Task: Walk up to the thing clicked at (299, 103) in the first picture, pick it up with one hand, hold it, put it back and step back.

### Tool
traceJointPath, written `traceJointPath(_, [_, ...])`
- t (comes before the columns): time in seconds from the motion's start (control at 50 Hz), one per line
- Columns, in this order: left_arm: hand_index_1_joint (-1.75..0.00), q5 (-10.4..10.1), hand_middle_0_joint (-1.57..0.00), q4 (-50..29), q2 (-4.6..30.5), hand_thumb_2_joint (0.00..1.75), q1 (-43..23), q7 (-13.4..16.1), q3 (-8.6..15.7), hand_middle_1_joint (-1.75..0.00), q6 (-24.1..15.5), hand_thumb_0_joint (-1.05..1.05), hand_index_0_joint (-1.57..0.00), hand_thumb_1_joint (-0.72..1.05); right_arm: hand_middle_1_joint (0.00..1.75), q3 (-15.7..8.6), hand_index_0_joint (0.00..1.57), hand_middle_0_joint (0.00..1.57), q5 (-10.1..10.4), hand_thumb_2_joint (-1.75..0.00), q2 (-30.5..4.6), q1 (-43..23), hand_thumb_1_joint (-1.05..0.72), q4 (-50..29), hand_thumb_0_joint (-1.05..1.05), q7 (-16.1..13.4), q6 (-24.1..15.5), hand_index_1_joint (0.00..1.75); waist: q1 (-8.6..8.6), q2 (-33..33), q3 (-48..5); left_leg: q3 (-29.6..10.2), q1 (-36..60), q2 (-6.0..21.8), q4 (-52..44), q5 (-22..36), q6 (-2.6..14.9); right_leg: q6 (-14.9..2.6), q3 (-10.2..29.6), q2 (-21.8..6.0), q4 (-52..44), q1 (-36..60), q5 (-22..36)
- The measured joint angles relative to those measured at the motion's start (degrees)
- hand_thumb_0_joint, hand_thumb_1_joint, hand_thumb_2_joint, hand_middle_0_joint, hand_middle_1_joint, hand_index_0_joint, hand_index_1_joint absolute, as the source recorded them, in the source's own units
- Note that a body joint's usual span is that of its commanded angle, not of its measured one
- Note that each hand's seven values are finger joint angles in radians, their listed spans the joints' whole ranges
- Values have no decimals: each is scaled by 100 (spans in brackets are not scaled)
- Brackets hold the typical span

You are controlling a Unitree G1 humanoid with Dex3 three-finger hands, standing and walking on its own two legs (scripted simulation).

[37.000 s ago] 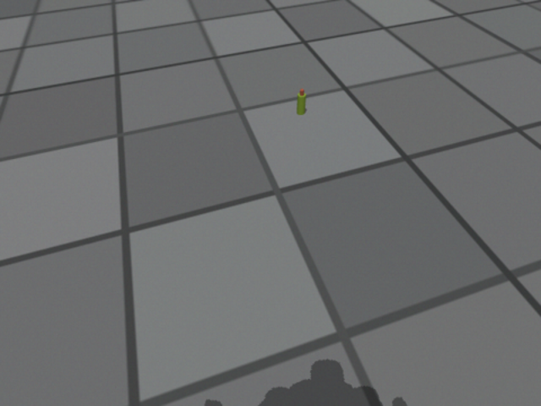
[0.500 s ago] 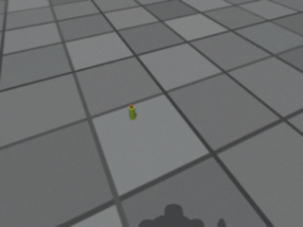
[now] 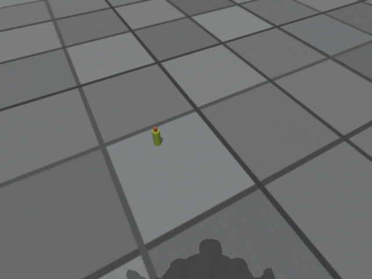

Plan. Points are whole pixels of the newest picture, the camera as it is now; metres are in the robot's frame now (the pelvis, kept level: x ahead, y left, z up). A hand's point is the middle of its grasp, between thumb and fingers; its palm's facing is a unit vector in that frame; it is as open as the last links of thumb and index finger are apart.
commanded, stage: step back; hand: left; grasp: from the side
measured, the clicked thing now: (156, 135) +1.05 +0.22 -0.68
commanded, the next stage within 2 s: stand in 0.26 s
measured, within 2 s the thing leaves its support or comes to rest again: neither
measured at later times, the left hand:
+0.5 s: hand out of the picture +0.14 +0.24 -0.14, palm faces +0.00 -0.95 -0.32, open 7.4 cm
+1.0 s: hand out of the picture +0.05 +0.24 -0.14, palm faces +0.00 -0.94 -0.35, open 7.4 cm
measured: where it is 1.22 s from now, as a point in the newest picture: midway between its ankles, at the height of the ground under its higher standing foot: outside the picture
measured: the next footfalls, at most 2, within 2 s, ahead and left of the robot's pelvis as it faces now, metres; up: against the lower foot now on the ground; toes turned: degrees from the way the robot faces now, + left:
none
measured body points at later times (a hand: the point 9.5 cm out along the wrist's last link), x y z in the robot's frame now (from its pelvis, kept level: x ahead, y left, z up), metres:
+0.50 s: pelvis +0.03 +0.00 +0.01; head +0.05 +0.00 +0.46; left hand +0.14 +0.29 -0.12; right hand +0.14 -0.30 -0.11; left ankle +0.00 +0.12 -0.73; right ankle +0.02 -0.14 -0.73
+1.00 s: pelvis +0.00 -0.02 +0.02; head +0.01 -0.02 +0.47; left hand +0.05 +0.29 -0.11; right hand +0.07 -0.31 -0.12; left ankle +0.00 +0.12 -0.73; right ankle +0.02 -0.14 -0.73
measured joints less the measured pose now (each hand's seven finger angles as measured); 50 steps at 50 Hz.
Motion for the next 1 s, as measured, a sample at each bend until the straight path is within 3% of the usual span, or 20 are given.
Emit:
traceJointPath(0.08, [-30,18,-20,-18,-145,90,-106,11,-86,-30,-26,1,-20,90,30,26,20,20,77,-90,-33,-49,-90,85,1,-56,80,30,30,80,-131,-165,-49,-101,165,-360,9,43,-19,-29,164,-14,-255])
traceJointPath(0.12, [-30,2,-20,4,-204,90,-208,14,-128,-30,18,1,-20,90,30,37,20,20,69,-90,-49,-79,-90,146,1,-59,21,30,-3,65,-174,-152,73,-149,-152,91,-1,86,-30,-102,241,-1,-356])
traceJointPath(0.42, [-30,-125,-20,231,-275,90,-874,42,-265,-30,53,1,-20,90,30,206,20,20,96,-90,35,-642,-90,400,1,-92,-81,30,0,-169,-65,-134,578,-179,-967,338,-43,125,-39,-124,-563,497,-31])
traceJointPath(0.7, [-30,-68,-20,661,-257,90,-720,-21,-308,-30,98,1,-20,90,30,257,20,20,82,-90,42,-742,-90,651,1,-46,-29,30,61,-101,-84,-140,863,-166,-1645,843,-84,94,-58,-98,-1199,767,446])
traceJointPath(1.0, [-30,-48,-20,812,-217,90,-381,-42,-336,-30,72,1,-20,90,30,238,20,20,38,-90,21,-414,-90,882,1,32,16,30,68,-16,-167,-205,660,-125,-1706,1013,-138,30,-119,-56,-1241,575,584])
